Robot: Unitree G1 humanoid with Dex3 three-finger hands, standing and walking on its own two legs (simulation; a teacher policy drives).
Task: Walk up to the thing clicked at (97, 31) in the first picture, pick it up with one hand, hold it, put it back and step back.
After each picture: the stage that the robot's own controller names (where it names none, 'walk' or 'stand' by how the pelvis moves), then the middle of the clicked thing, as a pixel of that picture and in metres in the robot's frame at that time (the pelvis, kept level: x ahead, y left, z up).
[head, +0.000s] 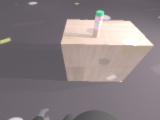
stand; (97, 25) +0.86 -0.01 +0.14
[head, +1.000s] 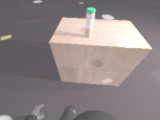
walk; (89, 24) +0.79 +0.08 +0.17
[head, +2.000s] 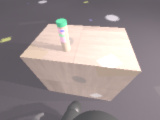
stand; (64, 37) +0.56 +0.26 +0.15
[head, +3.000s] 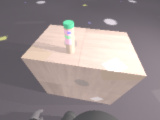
stand; (69, 39) +0.55 +0.19 +0.16
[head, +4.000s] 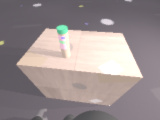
stand; (64, 43) +0.52 +0.22 +0.14
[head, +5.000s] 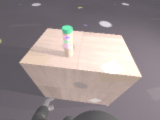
stand; (68, 43) +0.54 +0.21 +0.13
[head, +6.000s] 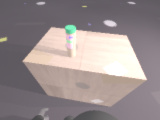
stand; (71, 43) +0.54 +0.18 +0.13
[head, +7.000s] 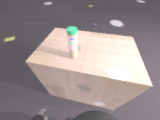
stand; (72, 44) +0.52 +0.17 +0.13
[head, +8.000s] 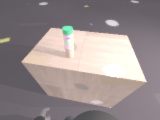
stand; (69, 43) +0.53 +0.20 +0.13
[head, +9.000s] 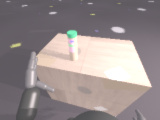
rise first; (73, 47) +0.52 +0.21 +0.14
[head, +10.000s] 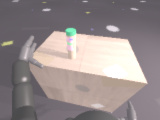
go down; (71, 45) +0.54 +0.17 +0.14
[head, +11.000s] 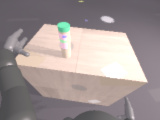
go down; (65, 42) +0.51 +0.18 +0.15
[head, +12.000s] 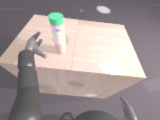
close in; (59, 37) +0.50 +0.19 +0.16
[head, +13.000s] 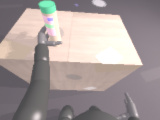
close; (52, 28) +0.54 +0.21 +0.19
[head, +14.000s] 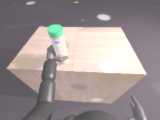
lift; (60, 47) +0.42 +0.17 +0.20
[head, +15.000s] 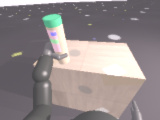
lift; (59, 43) +0.31 +0.18 +0.34
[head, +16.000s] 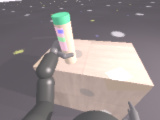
hold; (66, 42) +0.33 +0.15 +0.33
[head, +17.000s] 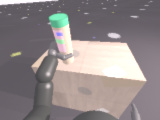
hold; (64, 43) +0.31 +0.15 +0.33
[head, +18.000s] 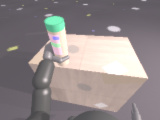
crouch; (59, 46) +0.32 +0.18 +0.30
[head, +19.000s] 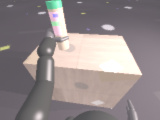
crouch; (59, 28) +0.45 +0.19 +0.33
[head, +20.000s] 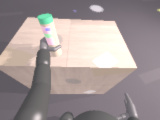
lower; (51, 38) +0.51 +0.21 +0.16
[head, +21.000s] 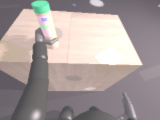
lower; (48, 29) +0.53 +0.22 +0.19
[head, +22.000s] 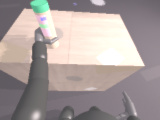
lower; (48, 28) +0.53 +0.22 +0.19
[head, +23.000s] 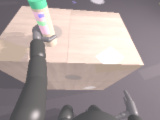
lower; (46, 26) +0.54 +0.23 +0.20
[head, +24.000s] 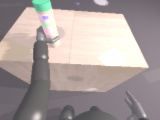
rest; (49, 27) +0.53 +0.22 +0.20
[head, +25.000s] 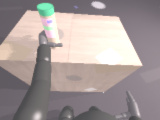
open; (51, 30) +0.53 +0.21 +0.19
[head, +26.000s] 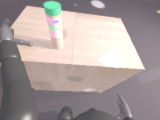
sink last; (55, 30) +0.51 +0.19 +0.19
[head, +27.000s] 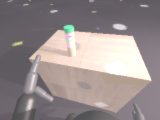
sink last; (70, 42) +0.54 +0.22 +0.16
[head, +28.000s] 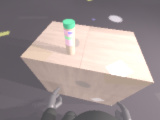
stand; (70, 39) +0.51 +0.20 +0.16
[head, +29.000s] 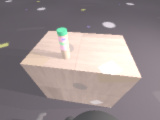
stand; (64, 45) +0.53 +0.23 +0.14
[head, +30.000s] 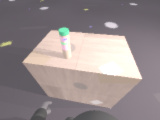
stand; (65, 44) +0.53 +0.23 +0.13
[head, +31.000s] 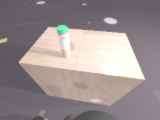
stand; (64, 43) +0.51 +0.23 +0.14
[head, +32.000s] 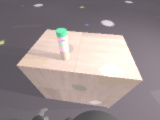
stand; (63, 46) +0.50 +0.23 +0.13
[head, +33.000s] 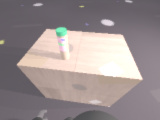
stand; (63, 45) +0.50 +0.23 +0.13
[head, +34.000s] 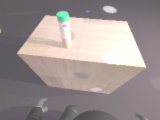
walk; (65, 32) +0.56 +0.23 +0.15
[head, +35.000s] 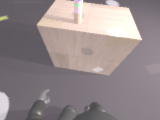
walk; (78, 8) +0.85 +0.18 +0.16
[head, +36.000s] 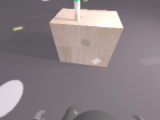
stand; (77, 10) +1.17 +0.26 +0.16
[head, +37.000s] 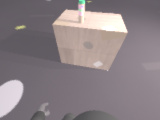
stand; (81, 12) +1.15 +0.18 +0.15
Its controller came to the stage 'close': yes
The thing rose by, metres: 0.20
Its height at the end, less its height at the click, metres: +0.00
